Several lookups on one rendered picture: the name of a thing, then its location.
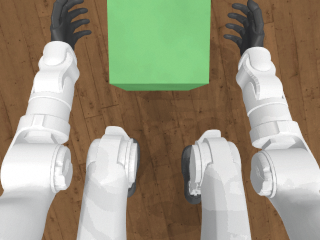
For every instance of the left robot upper arm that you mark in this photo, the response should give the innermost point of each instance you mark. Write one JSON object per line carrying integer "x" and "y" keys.
{"x": 32, "y": 175}

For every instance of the right robot thigh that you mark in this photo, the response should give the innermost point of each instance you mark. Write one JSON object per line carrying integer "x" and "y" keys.
{"x": 223, "y": 201}

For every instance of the robot thigh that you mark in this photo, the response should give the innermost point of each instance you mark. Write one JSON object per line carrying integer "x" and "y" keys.
{"x": 107, "y": 179}
{"x": 223, "y": 201}

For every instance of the robot left hand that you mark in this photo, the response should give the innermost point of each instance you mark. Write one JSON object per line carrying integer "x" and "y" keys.
{"x": 61, "y": 28}

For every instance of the left robot thigh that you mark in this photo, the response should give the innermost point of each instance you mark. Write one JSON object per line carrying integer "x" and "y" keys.
{"x": 107, "y": 179}

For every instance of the left robot forearm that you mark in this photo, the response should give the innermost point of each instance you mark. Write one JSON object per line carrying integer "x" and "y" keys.
{"x": 47, "y": 116}

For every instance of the robot right hand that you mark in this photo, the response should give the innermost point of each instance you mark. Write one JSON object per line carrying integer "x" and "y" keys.
{"x": 252, "y": 34}

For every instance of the right robot upper arm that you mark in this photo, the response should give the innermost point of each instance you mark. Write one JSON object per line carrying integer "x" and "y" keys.
{"x": 290, "y": 179}

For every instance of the right robot forearm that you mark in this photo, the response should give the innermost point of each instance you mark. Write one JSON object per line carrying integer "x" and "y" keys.
{"x": 270, "y": 120}

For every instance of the carton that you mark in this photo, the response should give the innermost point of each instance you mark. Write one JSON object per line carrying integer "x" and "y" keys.
{"x": 159, "y": 45}

